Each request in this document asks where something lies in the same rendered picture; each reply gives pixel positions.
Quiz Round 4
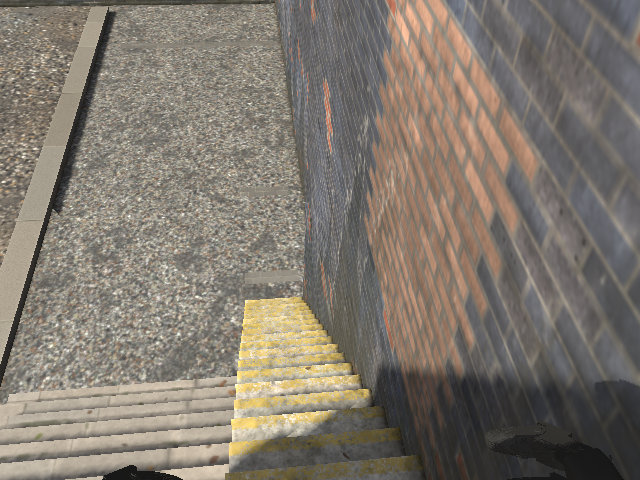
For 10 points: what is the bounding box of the robot right hand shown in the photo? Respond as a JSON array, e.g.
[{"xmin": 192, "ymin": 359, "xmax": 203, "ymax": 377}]
[{"xmin": 485, "ymin": 421, "xmax": 624, "ymax": 480}]

